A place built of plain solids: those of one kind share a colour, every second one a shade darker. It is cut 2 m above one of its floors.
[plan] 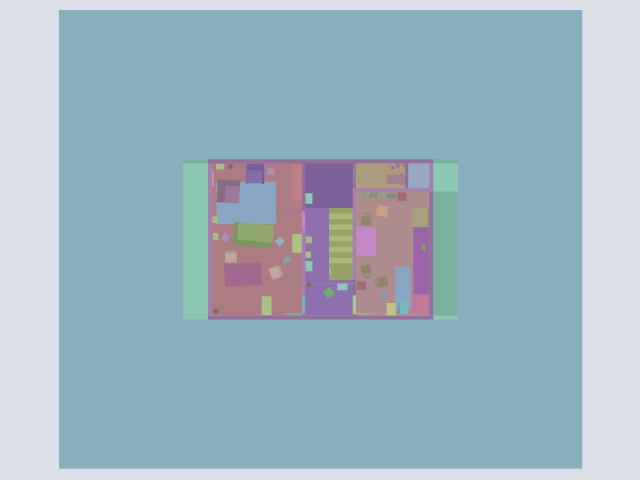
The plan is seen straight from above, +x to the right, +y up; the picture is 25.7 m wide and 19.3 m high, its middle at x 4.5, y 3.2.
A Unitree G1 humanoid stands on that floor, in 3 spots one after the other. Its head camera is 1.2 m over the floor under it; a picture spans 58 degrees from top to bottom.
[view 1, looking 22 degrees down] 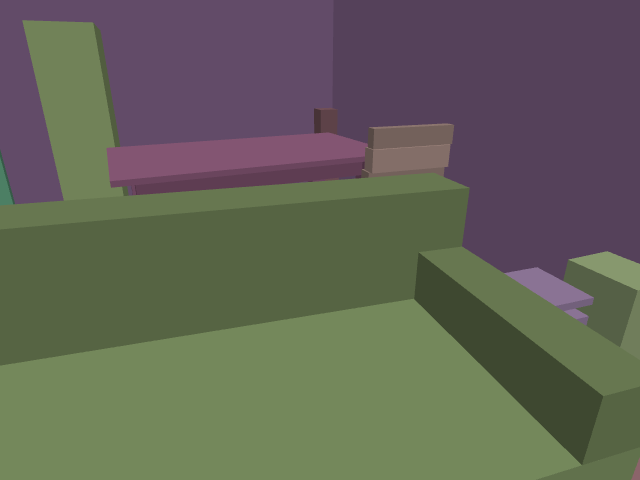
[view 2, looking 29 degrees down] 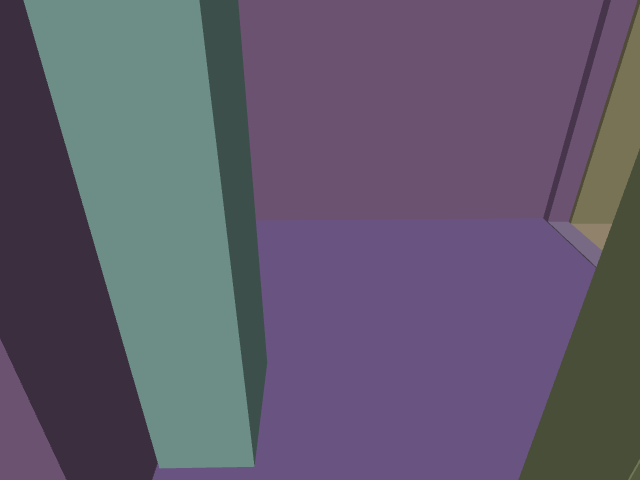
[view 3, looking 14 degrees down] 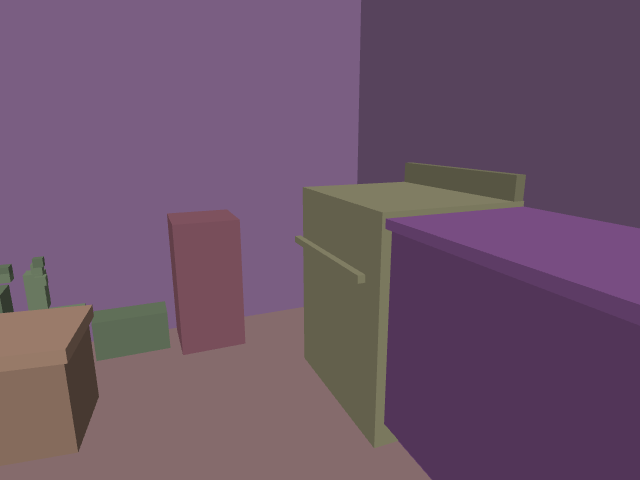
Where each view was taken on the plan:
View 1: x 1.98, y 4.33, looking -112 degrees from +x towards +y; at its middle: sofa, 1.33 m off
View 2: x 4.38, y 3.87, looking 89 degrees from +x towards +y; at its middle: floor_hall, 2.47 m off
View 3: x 7.47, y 2.48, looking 67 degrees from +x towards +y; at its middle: range_flat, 2.00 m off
